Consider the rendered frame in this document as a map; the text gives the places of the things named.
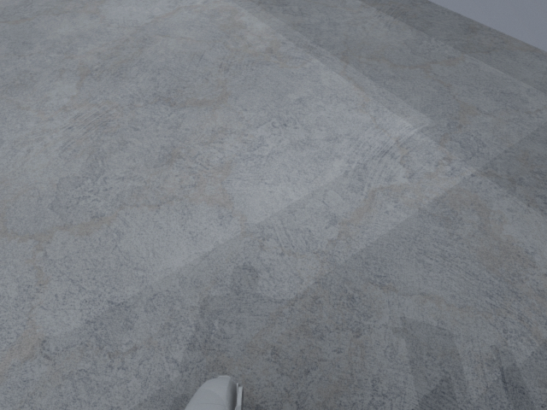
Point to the left robot thigh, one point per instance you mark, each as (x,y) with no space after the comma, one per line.
(218,394)

